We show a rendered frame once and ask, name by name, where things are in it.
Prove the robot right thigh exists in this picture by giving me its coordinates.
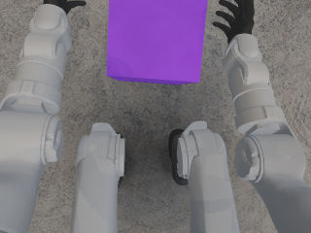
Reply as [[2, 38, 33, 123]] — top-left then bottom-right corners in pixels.
[[177, 128, 240, 233]]

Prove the left robot shin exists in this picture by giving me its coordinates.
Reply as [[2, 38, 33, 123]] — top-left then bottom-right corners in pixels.
[[75, 122, 120, 178]]

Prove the carton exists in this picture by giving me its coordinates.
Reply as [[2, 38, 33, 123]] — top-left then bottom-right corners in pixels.
[[106, 0, 208, 84]]

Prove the robot right forearm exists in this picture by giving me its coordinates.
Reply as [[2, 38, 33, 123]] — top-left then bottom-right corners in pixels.
[[222, 33, 306, 172]]

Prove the robot left forearm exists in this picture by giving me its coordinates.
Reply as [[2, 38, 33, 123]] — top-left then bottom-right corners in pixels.
[[0, 4, 72, 115]]

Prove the right robot upper arm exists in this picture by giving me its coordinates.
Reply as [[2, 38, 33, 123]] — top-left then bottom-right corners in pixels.
[[233, 134, 311, 233]]

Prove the left robot hand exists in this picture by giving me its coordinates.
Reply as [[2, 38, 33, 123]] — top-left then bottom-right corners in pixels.
[[43, 0, 86, 16]]

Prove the left robot upper arm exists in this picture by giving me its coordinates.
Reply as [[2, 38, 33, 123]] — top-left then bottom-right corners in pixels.
[[0, 110, 64, 233]]

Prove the right robot hand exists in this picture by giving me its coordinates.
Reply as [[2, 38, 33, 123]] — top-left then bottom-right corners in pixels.
[[212, 0, 255, 44]]

